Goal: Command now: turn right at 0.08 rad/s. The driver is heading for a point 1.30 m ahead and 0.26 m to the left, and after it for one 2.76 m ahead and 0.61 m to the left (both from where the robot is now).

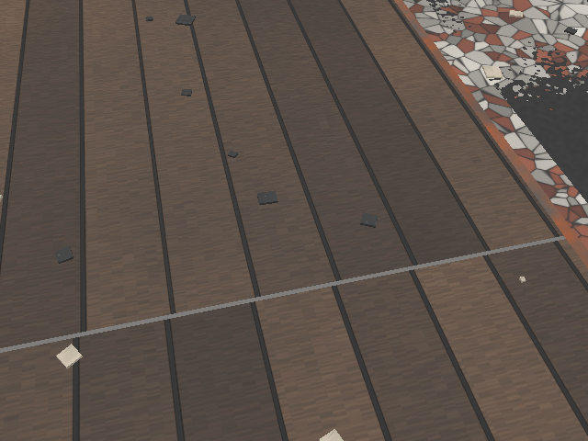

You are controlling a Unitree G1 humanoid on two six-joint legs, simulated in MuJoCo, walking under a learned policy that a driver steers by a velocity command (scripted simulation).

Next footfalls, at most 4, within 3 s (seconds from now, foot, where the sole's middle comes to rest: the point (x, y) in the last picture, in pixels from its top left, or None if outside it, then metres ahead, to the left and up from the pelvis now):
0.82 right None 0.42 -0.07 -0.78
1.36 left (259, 350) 0.71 0.09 -0.78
1.90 right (283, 237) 1.07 0.03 -0.78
2.38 left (178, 215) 1.15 0.34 -0.78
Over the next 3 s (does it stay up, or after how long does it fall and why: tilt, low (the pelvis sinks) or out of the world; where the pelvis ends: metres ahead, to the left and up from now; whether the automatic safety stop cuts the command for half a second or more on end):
stays up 1.37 0.32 -0.02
